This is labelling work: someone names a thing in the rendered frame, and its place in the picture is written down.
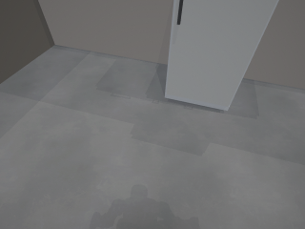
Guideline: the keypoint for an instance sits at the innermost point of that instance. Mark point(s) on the fridge door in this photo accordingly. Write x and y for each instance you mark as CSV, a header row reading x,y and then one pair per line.
x,y
213,45

